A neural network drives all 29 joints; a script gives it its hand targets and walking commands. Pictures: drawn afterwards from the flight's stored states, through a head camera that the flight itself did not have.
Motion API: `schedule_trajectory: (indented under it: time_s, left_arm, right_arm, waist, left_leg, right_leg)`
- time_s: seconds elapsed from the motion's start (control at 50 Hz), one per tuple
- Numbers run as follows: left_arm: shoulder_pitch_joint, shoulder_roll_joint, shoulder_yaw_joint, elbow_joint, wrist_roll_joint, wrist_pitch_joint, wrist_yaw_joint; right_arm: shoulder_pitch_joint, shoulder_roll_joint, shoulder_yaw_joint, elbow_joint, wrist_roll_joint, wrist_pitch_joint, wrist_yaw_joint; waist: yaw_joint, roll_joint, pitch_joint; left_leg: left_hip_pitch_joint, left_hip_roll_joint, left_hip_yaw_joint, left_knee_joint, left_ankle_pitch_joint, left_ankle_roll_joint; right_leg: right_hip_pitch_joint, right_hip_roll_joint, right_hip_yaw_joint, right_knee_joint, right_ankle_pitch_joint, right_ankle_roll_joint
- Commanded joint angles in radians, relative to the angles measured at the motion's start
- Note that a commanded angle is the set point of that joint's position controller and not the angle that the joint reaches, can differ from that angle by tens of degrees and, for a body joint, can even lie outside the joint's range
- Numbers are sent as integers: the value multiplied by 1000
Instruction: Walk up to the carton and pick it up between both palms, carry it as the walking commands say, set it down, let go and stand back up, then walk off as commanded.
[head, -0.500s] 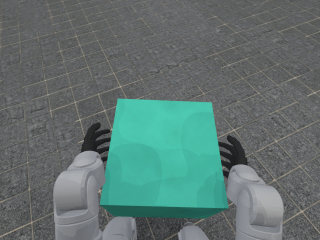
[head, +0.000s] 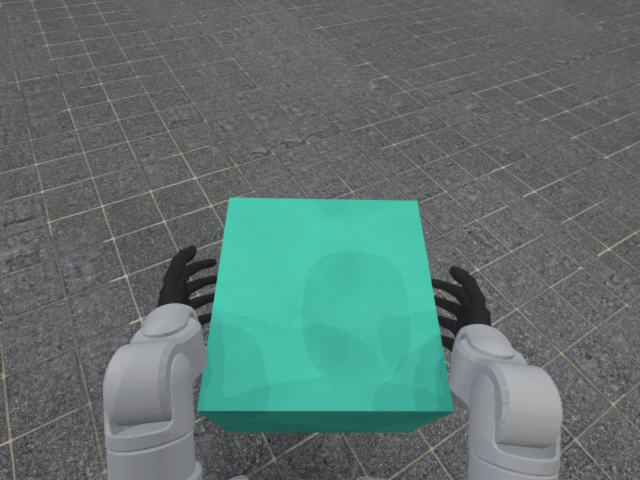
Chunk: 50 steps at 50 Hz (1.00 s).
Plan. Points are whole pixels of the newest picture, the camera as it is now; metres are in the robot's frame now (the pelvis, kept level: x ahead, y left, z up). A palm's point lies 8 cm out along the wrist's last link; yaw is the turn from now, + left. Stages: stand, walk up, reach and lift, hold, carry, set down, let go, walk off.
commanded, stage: carry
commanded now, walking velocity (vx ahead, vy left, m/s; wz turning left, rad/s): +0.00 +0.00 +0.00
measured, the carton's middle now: (321, 318) +0.32 +0.01 +0.03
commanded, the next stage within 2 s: none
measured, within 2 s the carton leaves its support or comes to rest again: neither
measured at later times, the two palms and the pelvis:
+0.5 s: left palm (166, 397) +0.19 +0.15 +0.09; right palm (501, 427) +0.18 -0.15 +0.10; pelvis -0.08 -0.01 +0.00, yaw -1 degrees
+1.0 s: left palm (185, 460) +0.15 +0.13 +0.08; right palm out of the picture +0.12 -0.18 +0.07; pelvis -0.14 -0.02 +0.00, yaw -2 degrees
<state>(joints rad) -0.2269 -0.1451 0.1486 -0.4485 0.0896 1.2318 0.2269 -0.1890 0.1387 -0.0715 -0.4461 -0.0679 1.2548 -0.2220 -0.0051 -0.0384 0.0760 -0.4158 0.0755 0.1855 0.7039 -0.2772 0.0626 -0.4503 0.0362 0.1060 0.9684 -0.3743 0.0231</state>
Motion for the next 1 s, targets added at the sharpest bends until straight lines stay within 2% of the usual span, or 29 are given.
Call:
schedule_trajectory:
  time_s: [0.0,0.02,0.04,0.06,0.08,0.12,0.2,0.28,0.3,0.32,0.36,0.4,0.44,0.5,0.52,0.58,0.66,0.68,0.7,0.72,0.74,0.78,0.8,0.82,0.86,0.9,0.94,0.96,0.98]
  left_arm:
    - [-400,-975,-704,-25,-406,30,-280]
    - [-380,-960,-685,6,-386,34,-281]
    - [-411,-972,-687,-4,-391,28,-283]
    - [-398,-952,-677,6,-383,25,-287]
    - [-410,-992,-689,5,-393,21,-293]
    - [-407,-1027,-684,16,-391,19,-298]
    - [-416,-1046,-671,-16,-391,1,-303]
    - [-375,-1020,-656,27,-385,-2,-290]
    - [-412,-1033,-681,-8,-404,-11,-289]
    - [-438,-1031,-694,-35,-414,-16,-290]
    - [-460,-1036,-705,-45,-414,-10,-289]
    - [-492,-1037,-721,-53,-409,-8,-291]
    - [-468,-1027,-720,-35,-409,0,-294]
    - [-506,-1024,-732,-32,-414,5,-291]
    - [-490,-1023,-729,-26,-411,7,-291]
    - [-481,-1001,-712,9,-394,13,-284]
    - [-442,-1010,-693,26,-384,12,-291]
    - [-474,-1011,-700,14,-388,10,-293]
    - [-479,-1023,-693,-3,-394,1,-301]
    - [-453,-1004,-677,31,-379,0,-302]
    - [-464,-1028,-697,-3,-393,-8,-306]
    - [-443,-1043,-677,25,-380,-8,-315]
    - [-429,-970,-598,162,-323,-25,-319]
    - [-446,-1050,-659,59,-367,-31,-317]
    - [-410,-953,-576,223,-301,-59,-315]
    - [-419,-967,-605,195,-317,-84,-311]
    - [-435,-945,-597,198,-309,-115,-310]
    - [-444,-911,-564,269,-279,-134,-307]
    - [-479,-902,-566,250,-280,-153,-312]
  right_arm:
    - [-441,931,602,-57,356,-27,268]
    - [-447,922,606,-45,359,-27,266]
    - [-448,933,603,-33,352,-31,265]
    - [-454,941,620,-49,349,-29,264]
    - [-528,946,641,-103,366,-34,267]
    - [-572,969,664,-119,388,-36,273]
    - [-651,1008,706,-193,416,-51,276]
    - [-613,995,689,-156,418,-46,262]
    - [-600,1017,683,-149,418,-50,265]
    - [-593,1007,673,-151,414,-57,267]
    - [-571,999,650,-119,402,-63,270]
    - [-571,1012,649,-113,405,-62,281]
    - [-494,981,613,-85,377,-54,280]
    - [-516,963,602,-74,367,-50,283]
    - [-518,965,610,-81,372,-51,283]
    - [-509,953,596,-39,363,-46,281]
    - [-545,968,619,-68,377,-50,280]
    - [-544,981,620,-54,374,-51,280]
    - [-549,999,636,-76,379,-56,281]
    - [-543,995,637,-74,366,-55,277]
    - [-559,1001,656,-101,368,-56,280]
    - [-602,1018,661,-96,380,-64,285]
    - [-597,940,586,37,326,-81,290]
    - [-624,1017,658,-84,377,-88,288]
    - [-589,922,564,82,312,-114,290]
    - [-611,942,595,44,333,-134,290]
    - [-606,917,569,72,329,-160,297]
    - [-596,877,516,162,295,-181,301]
    - [-604,885,519,172,296,-197,307]
  waist:
    - [21,307,-577]
    - [32,267,-585]
    - [34,147,-546]
    - [28,-161,-513]
    - [25,-224,-458]
    - [21,-125,-423]
    - [29,-190,-443]
    - [15,-146,-593]
    - [11,-114,-652]
    - [7,2,-692]
    - [4,245,-625]
    - [-8,194,-577]
    - [-2,148,-522]
    - [8,187,-492]
    - [7,146,-504]
    - [9,210,-526]
    - [24,224,-577]
    - [29,216,-566]
    - [30,76,-550]
    - [29,-128,-506]
    - [24,-206,-459]
    - [18,-151,-446]
    - [17,-115,-453]
    - [14,-112,-482]
    - [9,-110,-515]
    - [10,-52,-585]
    - [15,58,-645]
    - [11,136,-632]
    - [13,140,-621]
  left_leg:
    - [278,248,-230,-221,143,85]
    - [212,237,-204,-187,5,56]
    - [140,175,-129,-65,-39,-4]
    - [-62,59,-85,103,-218,-62]
    - [-97,7,-111,135,-343,-71]
    - [-99,-16,-151,253,-280,-59]
    - [-1,-62,-114,140,-164,-29]
    - [210,-66,-95,-166,-36,-11]
    - [315,-12,-129,-203,56,1]
    - [451,103,-227,-184,269,29]
    - [508,296,-401,-267,512,134]
    - [388,341,-411,-342,246,180]
    - [310,310,-380,-390,-8,159]
    - [292,270,-325,-388,-28,125]
    - [312,270,-352,-394,-9,127]
    - [297,262,-337,-384,26,110]
    - [183,226,-270,-345,-167,78]
    - [118,206,-243,-315,-269,54]
    - [79,146,-192,-208,-264,17]
    - [-9,34,-103,3,-209,-33]
    - [-5,-38,-109,89,-224,-39]
    - [20,-47,-153,175,-166,-25]
    - [53,-43,-145,172,-122,-11]
    - [82,-52,-127,109,-86,-5]
    - [184,-59,-98,-93,-6,4]
    - [303,0,-127,-143,81,2]
    - [415,125,-217,-144,378,32]
    - [414,168,-252,-168,453,57]
    - [404,193,-258,-181,425,69]
  right_leg:
    - [118,25,-125,-328,-4,-76]
    - [211,22,-88,-451,85,-84]
    - [256,-58,76,-575,121,-108]
    - [309,-266,418,-616,237,-169]
    - [256,-321,480,-600,282,-209]
    - [162,-306,400,-604,321,-230]
    - [173,-223,265,-569,337,-200]
    - [252,-201,220,-423,646,-171]
    - [224,-181,174,-372,622,-149]
    - [108,-133,114,-305,494,-106]
    - [-88,-8,-18,-216,-48,-71]
    - [-100,3,-58,-2,-146,-64]
    - [-122,0,-69,53,-72,-66]
    - [-118,-15,-96,11,-55,-61]
    - [-113,-4,-94,6,-61,-66]
    - [-42,11,-110,-91,-53,-76]
    - [148,28,-104,-301,53,-112]
    - [217,4,-66,-396,110,-116]
    - [245,-46,65,-514,84,-136]
    - [218,-217,363,-650,-31,-175]
    - [126,-275,463,-691,-122,-210]
    - [65,-264,364,-660,30,-216]
    - [55,-240,288,-629,80,-204]
    - [98,-204,236,-596,170,-191]
    - [128,-174,181,-501,339,-167]
    - [141,-156,164,-427,497,-138]
    - [82,-101,70,-338,417,-109]
    - [53,-77,41,-339,294,-103]
    - [36,-60,19,-359,198,-99]
